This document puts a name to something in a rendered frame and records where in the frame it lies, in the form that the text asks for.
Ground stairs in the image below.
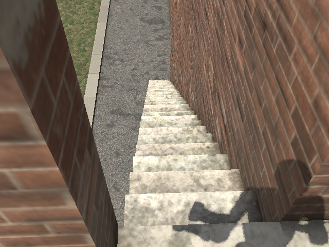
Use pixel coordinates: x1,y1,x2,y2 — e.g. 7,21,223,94
124,80,263,227

